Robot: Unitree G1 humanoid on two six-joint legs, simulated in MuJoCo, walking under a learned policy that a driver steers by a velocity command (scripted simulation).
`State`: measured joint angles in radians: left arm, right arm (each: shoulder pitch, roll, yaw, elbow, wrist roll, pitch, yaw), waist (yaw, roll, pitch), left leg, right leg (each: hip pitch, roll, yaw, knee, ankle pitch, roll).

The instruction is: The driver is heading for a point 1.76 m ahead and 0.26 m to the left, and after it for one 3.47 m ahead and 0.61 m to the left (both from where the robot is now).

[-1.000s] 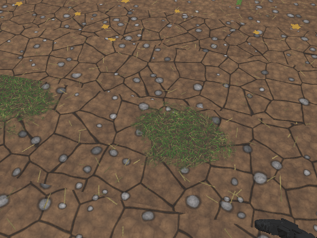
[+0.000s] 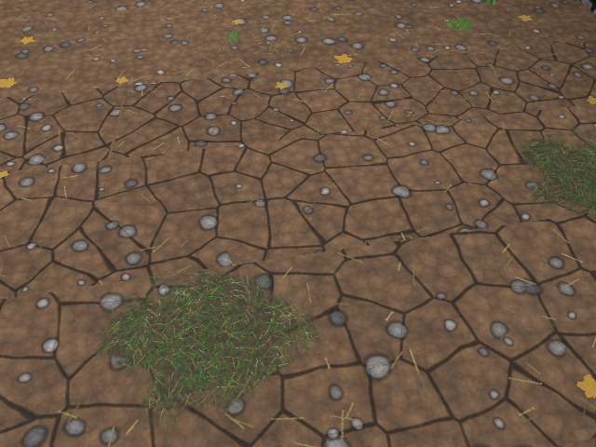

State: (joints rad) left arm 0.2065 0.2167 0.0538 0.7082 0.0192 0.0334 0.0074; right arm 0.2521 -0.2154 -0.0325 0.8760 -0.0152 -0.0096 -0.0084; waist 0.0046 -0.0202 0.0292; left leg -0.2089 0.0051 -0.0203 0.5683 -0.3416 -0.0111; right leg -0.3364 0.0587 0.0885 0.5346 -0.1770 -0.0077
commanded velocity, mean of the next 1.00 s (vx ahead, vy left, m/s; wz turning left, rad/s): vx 0.00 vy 0.00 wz -0.01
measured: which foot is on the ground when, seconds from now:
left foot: down 0.00-1.00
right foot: down 0.00-1.00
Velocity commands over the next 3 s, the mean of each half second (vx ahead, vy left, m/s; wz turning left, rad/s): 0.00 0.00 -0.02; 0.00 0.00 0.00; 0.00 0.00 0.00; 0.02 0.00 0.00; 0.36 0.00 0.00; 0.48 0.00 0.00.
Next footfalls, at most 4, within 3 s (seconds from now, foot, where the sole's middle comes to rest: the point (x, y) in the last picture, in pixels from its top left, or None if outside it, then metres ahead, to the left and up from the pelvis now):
2.20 right None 0.16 -0.12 -0.77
2.84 left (237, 427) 0.62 0.17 -0.92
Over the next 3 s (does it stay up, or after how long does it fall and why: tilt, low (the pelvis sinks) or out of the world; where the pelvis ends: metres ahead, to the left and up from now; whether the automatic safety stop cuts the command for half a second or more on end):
stays up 0.54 0.07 -0.16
